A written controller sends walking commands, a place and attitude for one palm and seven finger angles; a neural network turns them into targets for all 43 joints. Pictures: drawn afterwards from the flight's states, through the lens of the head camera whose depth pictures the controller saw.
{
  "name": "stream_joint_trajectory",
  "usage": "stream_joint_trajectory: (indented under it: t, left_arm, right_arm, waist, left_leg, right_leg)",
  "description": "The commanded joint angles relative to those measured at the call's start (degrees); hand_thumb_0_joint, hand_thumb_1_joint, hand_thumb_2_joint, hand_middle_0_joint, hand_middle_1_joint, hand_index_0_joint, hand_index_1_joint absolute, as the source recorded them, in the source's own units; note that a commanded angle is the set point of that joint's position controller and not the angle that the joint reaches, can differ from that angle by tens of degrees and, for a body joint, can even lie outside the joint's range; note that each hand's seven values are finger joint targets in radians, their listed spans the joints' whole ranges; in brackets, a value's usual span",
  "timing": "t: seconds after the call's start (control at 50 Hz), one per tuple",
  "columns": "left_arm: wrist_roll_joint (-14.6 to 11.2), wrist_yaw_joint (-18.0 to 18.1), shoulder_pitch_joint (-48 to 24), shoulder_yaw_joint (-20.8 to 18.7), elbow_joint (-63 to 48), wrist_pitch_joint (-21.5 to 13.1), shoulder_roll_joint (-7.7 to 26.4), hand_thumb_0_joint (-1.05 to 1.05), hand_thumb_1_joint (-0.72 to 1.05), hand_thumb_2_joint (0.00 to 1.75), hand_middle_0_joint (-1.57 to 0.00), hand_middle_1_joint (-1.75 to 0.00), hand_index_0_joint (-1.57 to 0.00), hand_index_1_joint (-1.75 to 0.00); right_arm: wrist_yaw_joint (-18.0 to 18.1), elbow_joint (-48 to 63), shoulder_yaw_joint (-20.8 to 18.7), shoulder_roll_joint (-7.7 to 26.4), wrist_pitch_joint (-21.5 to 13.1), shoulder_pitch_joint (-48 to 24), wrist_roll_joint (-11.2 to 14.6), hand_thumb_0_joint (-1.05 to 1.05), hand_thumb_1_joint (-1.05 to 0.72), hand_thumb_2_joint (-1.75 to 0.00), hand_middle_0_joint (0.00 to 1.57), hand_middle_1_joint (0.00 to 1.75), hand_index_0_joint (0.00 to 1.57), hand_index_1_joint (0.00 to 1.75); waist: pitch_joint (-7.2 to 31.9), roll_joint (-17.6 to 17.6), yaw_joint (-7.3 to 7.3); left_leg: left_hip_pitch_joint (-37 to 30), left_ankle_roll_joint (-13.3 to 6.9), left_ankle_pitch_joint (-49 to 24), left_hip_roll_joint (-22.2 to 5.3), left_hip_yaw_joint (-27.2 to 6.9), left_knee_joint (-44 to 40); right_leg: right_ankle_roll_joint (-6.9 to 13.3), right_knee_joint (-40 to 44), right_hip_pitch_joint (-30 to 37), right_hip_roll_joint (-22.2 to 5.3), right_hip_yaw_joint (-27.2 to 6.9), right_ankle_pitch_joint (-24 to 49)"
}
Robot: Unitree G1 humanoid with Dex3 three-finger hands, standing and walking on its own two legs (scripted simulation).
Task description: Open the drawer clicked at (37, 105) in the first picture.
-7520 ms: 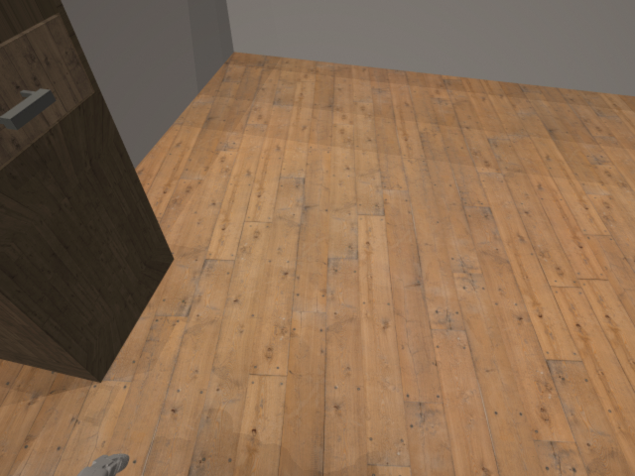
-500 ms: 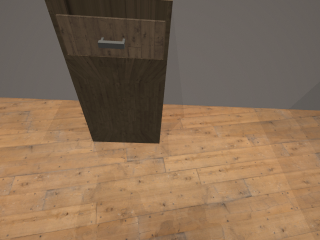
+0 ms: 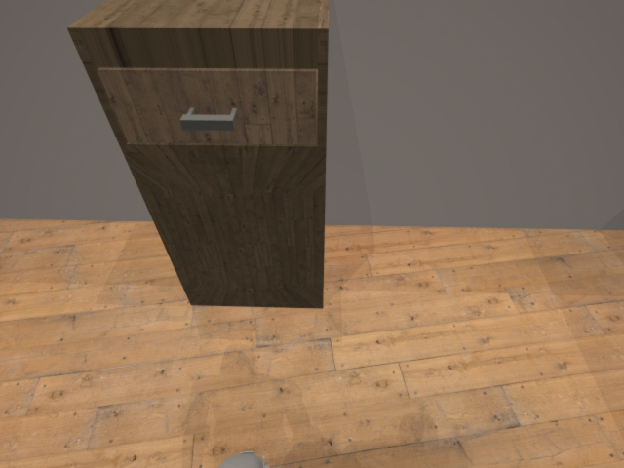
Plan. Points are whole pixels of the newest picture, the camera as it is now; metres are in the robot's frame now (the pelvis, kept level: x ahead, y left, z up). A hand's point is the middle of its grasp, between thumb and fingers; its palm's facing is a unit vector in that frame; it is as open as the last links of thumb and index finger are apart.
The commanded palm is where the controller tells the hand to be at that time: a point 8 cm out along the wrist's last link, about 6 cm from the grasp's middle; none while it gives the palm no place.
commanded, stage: take the last steps up to it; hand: left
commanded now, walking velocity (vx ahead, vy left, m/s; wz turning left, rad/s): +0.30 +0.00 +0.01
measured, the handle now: (210, 117) +0.79 +0.27 +0.05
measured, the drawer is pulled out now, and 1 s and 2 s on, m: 0.00 0.00 0.00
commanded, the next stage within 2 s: come to a stop and stand still in 0.52 s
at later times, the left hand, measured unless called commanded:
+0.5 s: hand (181, 422) +0.23 +0.23 -0.17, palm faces +0.01 -0.98 -0.20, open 7.4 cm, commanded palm none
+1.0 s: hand (219, 373) +0.31 +0.19 -0.16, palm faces +0.02 -0.96 -0.28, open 7.3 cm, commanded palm none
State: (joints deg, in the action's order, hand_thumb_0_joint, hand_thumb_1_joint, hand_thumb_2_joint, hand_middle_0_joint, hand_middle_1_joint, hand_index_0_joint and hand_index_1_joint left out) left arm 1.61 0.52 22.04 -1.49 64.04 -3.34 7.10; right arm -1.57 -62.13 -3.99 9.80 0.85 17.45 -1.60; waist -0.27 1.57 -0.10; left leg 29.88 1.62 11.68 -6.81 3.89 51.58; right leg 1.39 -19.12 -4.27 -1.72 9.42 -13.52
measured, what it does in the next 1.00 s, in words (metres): walks ahead: left foot, then right foot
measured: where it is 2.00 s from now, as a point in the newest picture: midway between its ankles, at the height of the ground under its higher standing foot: outside the picture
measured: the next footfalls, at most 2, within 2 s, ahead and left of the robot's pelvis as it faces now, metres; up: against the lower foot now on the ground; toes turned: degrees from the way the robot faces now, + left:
left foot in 0.16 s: +0.17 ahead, +0.16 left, +0.00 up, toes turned +10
right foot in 0.64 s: +0.29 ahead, -0.07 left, +0.00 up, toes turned -3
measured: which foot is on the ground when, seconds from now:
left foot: up 0.00-0.14, down 0.16-0.64, up 0.66-1.00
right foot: down 0.00-0.16, up 0.18-0.62, down 0.64-1.00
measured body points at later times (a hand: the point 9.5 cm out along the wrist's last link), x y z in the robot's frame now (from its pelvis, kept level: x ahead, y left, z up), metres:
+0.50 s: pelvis +0.16 +0.04 +0.00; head +0.16 +0.04 +0.45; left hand +0.22 +0.28 -0.15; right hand +0.13 -0.17 -0.16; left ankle +0.13 +0.15 -0.75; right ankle +0.23 -0.09 -0.70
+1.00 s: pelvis +0.23 -0.01 -0.01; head +0.27 -0.04 +0.44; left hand +0.30 +0.24 -0.14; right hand +0.29 -0.26 -0.17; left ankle +0.22 +0.15 -0.68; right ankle +0.28 -0.09 -0.75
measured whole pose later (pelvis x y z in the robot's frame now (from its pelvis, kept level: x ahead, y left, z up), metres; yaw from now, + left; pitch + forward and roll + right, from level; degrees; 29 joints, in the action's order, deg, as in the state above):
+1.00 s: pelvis +0.23 -0.01 -0.01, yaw -2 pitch +0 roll +3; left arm 1.8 1.9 8.1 -2.6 57.4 1.0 9.3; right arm 0.5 -58.0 -4.3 13.1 4.1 7.9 -1.0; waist -5.6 1.4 1.0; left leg 25.6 3.5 24.2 -0.8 0.7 58.1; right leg 3.5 -28.2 -18.1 -4.2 8.5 -9.9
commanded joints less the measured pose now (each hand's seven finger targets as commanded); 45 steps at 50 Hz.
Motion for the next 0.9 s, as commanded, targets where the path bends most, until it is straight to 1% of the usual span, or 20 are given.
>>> stream_joint_trajectory:
  t: [0.0, 0.06, 0.1, 0.12, 0.14, 0.16, 0.18, 0.22, 0.28, 0.42, 0.54, 0.58, 0.6, 0.62, 0.64, 0.66, 0.68, 0.72, 0.8, 0.88]
  left_arm:
    - [-0.14, 0.66, 4.5, -1.91, -0.51, -1.31, 8.73, 0.0, 0.9, 0.9, -0.2, -0.3, -0.2, -0.3]
    - [0.08, 0.72, 4.94, -2.21, 0.33, -0.76, 8.94, 0.0, 0.9, 0.9, -0.2, -0.3, -0.2, -0.3]
    - [-0.26, 0.74, 3.56, -2.49, 0.23, -0.26, 8.74, 0.0, 0.9, 0.9, -0.2, -0.3, -0.2, -0.3]
    - [-0.43, 0.55, 4.48, -2.03, 0.1, -0.04, 6.82, 0.0, 0.9, 0.9, -0.2, -0.3, -0.2, -0.3]
    - [-0.95, 0.14, 5.99, -1.58, -0.92, 0.16, 3.74, 0.0, 0.9, 0.9, -0.2, -0.3, -0.2, -0.3]
    - [-0.58, 0.1, 2.09, -1.17, -3.37, 0.25, 4.23, 0.0, 0.9, 0.9, -0.2, -0.3, -0.2, -0.3]
    - [-0.43, 0.31, -1.21, -1.34, -3.66, 0.54, 4.47, 0.0, 0.9, 0.9, -0.2, -0.3, -0.2, -0.3]
    - [-0.21, -0.56, -3.89, -1.76, -3.02, 0.78, 4.13, 0.0, 0.9, 0.9, -0.2, -0.3, -0.2, -0.3]
    - [0.18, -0.96, -0.02, -1.72, -1.62, 2.01, 2.25, 0.0, 0.9, 0.9, -0.2, -0.3, -0.2, -0.3]
    - [-0.07, -1.1, -7.57, -2.02, -5.86, 3.29, 3.4, 0.0, 0.9, 0.9, -0.2, -0.3, -0.2, -0.3]
    - [-0.16, -1.11, -11.87, -1.85, -7.65, 2.3, 3.91, 0.0, 0.9, 0.9, -0.2, -0.3, -0.2, -0.3]
    - [-0.11, -0.97, -5.35, -2.45, -5.41, 1.63, 5.68, 0.0, 0.9, 0.9, -0.2, -0.3, -0.2, -0.3]
    - [0.05, -0.67, 0.74, -2.94, -3.47, 0.83, 8.62, 0.0, 0.9, 0.9, -0.2, -0.3, -0.2, -0.3]
    - [0.16, 0.06, 4.33, -3.78, -2.28, 0.03, 13.97, 0.0, 0.9, 0.9, -0.2, -0.3, -0.2, -0.3]
    - [-1.08, 0.29, 4.79, -3.46, -2.86, -0.04, 15.2, 0.0, 0.9, 0.9, -0.2, -0.3, -0.2, -0.3]
    - [-1.09, 0.94, -0.83, -2.68, -3.77, 0.27, 12.68, 0.0, 0.9, 0.9, -0.2, -0.3, -0.2, -0.3]
    - [-0.8, 1.36, -5.95, -2.2, -4.9, 0.57, 11.25, 0.0, 0.9, 0.9, -0.2, -0.3, -0.2, -0.3]
    - [-0.6, 1.92, -9.33, -1.96, -6.2, 1.32, 10.64, 0.0, 0.9, 0.9, -0.2, -0.3, -0.2, -0.3]
    - [-0.38, 2.51, -8.06, -3.42, -6.86, 2.67, 11.82, 0.0, 0.9, 0.9, -0.2, -0.3, -0.2, -0.3]
    - [-0.2, 2.74, -10.45, -3.88, -8.71, 3.23, 12.91, 0.0, 0.9, 0.9, -0.2, -0.3, -0.2, -0.3]
  right_arm:
    - [-0.47, 5.38, 0.37, 0.38, -2.42, -6.86, 0.32, 0.0, -0.9, -0.9, 0.2, 0.3, 0.2, 0.3]
    - [-0.24, 5.68, 0.38, 0.51, -3.2, -7.17, 0.47, 0.0, -0.9, -0.9, 0.2, 0.3, 0.2, 0.3]
    - [0.36, 3.44, 0.3, 2.1, -4.05, -1.05, 0.26, 0.0, -0.9, -0.9, 0.2, 0.3, 0.2, 0.3]
    - [1.08, 1.21, -0.29, 5.42, -4.54, 5.64, 0.09, 0.0, -0.9, -0.9, 0.2, 0.3, 0.2, 0.3]
    - [1.86, -0.42, -1.71, 11.61, -4.84, 12.68, -0.53, 0.0, -0.9, -0.9, 0.2, 0.3, 0.2, 0.3]
    - [2.2, -1.03, -1.95, 14.43, -4.06, 16.34, -0.11, 0.0, -0.9, -0.9, 0.2, 0.3, 0.2, 0.3]
    - [2.78, -1.18, -1.65, 12.59, -4.02, 13.74, -0.15, 0.0, -0.9, -0.9, 0.2, 0.3, 0.2, 0.3]
    - [2.83, 1.27, -0.36, 7.59, -4.33, 5.46, 0.07, 0.0, -0.9, -0.9, 0.2, 0.3, 0.2, 0.3]
    - [3.0, 1.95, 0.39, 4.38, -5.33, 2.44, 0.3, 0.0, -0.9, -0.9, 0.2, 0.3, 0.2, 0.3]
    - [2.99, 1.21, 0.15, 5.22, -5.05, 4.51, 0.35, 0.0, -0.9, -0.9, 0.2, 0.3, 0.2, 0.3]
    - [2.93, -0.33, -0.51, 6.04, -3.86, 6.0, -0.24, 0.0, -0.9, -0.9, 0.2, 0.3, 0.2, 0.3]
    - [2.86, -0.52, -0.27, 5.32, -3.48, 5.12, -0.02, 0.0, -0.9, -0.9, 0.2, 0.3, 0.2, 0.3]
    - [2.6, -0.54, 0.14, 3.88, -3.67, 4.91, 0.41, 0.0, -0.9, -0.9, 0.2, 0.3, 0.2, 0.3]
    - [2.27, 0.1, 1.16, -0.21, -3.89, 7.67, 0.92, 0.0, -0.9, -0.9, 0.2, 0.3, 0.2, 0.3]
    - [2.83, 0.51, 1.26, 2.03, -2.69, 8.08, 1.24, 0.0, -0.9, -0.9, 0.2, 0.3, 0.2, 0.3]
    - [3.18, 0.21, 1.17, 1.41, -1.74, 6.25, 1.32, 0.0, -0.9, -0.9, 0.2, 0.3, 0.2, 0.3]
    - [3.37, -0.73, 1.6, 0.65, -1.45, 6.44, 1.39, 0.0, -0.9, -0.9, 0.2, 0.3, 0.2, 0.3]
    - [3.43, -1.65, 1.56, 0.13, -0.29, 5.72, 1.69, 0.0, -0.9, -0.9, 0.2, 0.3, 0.2, 0.3]
    - [2.97, 0.83, 0.16, 2.24, 2.18, 2.1, 0.9, 0.0, -0.9, -0.9, 0.2, 0.3, 0.2, 0.3]
    - [2.3, 3.76, -0.61, 4.24, 3.32, -0.83, 0.51, 0.0, -0.9, -0.9, 0.2, 0.3, 0.2, 0.3]
  waist:
    - [-7.18, -9.13, 2.34]
    - [-6.56, -9.82, 1.96]
    - [-4.01, -6.61, -1.32]
    - [-0.28, 1.18, -3.87]
    - [5.2, 15.66, -5.72]
    - [5.02, 17.75, -6.72]
    - [3.35, 14.28, -6.61]
    - [-4.5, 6.4, -3.41]
    - [-4.41, 4.19, 0.14]
    - [-6.18, 3.7, -0.01]
    - [-5.33, 4.93, -1.22]
    - [-2.98, 0.39, 1.99]
    - [0.28, -5.16, 4.85]
    - [4.12, -18.9, 4.47]
    - [7.71, -16.59, 4.11]
    - [4.88, -14.53, 2.39]
    - [2.74, -10.95, 0.85]
    - [2.53, -5.87, 0.08]
    - [2.45, -6.63, 1.59]
    - [3.28, -8.55, 0.96]
  left_leg:
    - [0.26, -0.05, -0.13, 0.08, 2.02, -9.72]
    - [-5.93, -1.0, 2.38, 1.19, 3.23, -14.98]
    - [-18.5, -1.25, -0.35, 3.06, 5.45, -22.73]
    - [-30.0, -2.15, 0.51, 0.92, 2.15, -26.21]
    - [-39.61, -6.68, 1.36, -13.06, -15.9, -30.38]
    - [-38.38, -10.56, 4.69, -19.21, -25.55, -36.72]
    - [-34.55, -10.91, 8.74, -19.59, -25.87, -39.23]
    - [-23.34, -9.95, 9.04, -16.12, -17.52, -41.2]
    - [-17.5, -8.13, 1.02, -11.33, -7.05, -42.25]
    - [-20.77, -10.34, -6.1, -10.82, -3.41, -42.58]
    - [-22.52, -9.25, -11.43, -10.84, -1.74, -35.25]
    - [-17.4, -6.64, -6.13, -8.05, 0.09, -27.78]
    - [-13.23, -4.25, -2.37, -4.04, 3.91, -17.54]
    - [-2.46, -1.37, 14.59, 3.2, 7.69, -3.68]
    - [-6.22, -0.93, 24.63, 3.52, 0.74, 3.04]
    - [-8.75, -0.72, 23.15, 2.13, -2.18, 4.65]
    - [-8.82, -0.46, 20.61, 1.37, -3.74, 4.69]
    - [-10.09, 0.07, 17.24, 2.07, -3.81, 3.36]
    - [-5.82, 1.48, 14.83, 4.49, -3.98, 8.82]
    - [-3.58, 2.27, 12.02, 4.64, -5.82, 12.39]
  right_leg:
    - [5.82, 9.76, -4.33, -14.95, -9.46, 0.26]
    - [5.61, 5.72, -4.45, -15.5, -9.72, 3.1]
    - [3.71, -2.53, -7.97, -12.78, -6.5, 5.43]
    - [1.99, -14.38, -12.78, -9.48, -3.99, 7.07]
    - [-0.91, -30.5, -23.29, -2.87, 0.92, -8.34]
    - [-0.98, -41.57, -28.67, -0.52, -2.15, -21.32]
    - [-0.48, -48.18, -31.43, -2.51, -5.76, -19.23]
    - [-0.8, -50.2, -31.47, -6.38, -7.35, -10.27]
    - [-2.19, -46.42, -25.79, -6.75, -6.67, -3.59]
    - [-3.91, -33.13, -28.26, -7.14, -6.15, 1.28]
    - [-2.57, -17.49, -19.04, -3.56, -2.36, -0.28]
    - [-1.74, -10.19, -6.53, -1.88, -1.28, 4.16]
    - [-0.5, -6.7, 2.28, -5.68, -6.11, 7.24]
    - [4.38, -2.23, 11.37, -19.4, -22.68, 20.78]
    - [8.04, 1.15, 6.54, -23.24, -26.06, 30.28]
    - [8.65, 2.11, -0.79, -22.31, -23.59, 33.88]
    - [9.29, 1.02, -3.54, -21.38, -21.15, 35.44]
    - [8.77, -1.95, -5.62, -18.9, -15.16, 42.31]
    - [9.42, -1.97, -4.99, -19.72, -14.45, 42.68]
    - [9.25, -0.7, -6.48, -19.59, -13.79, 33.49]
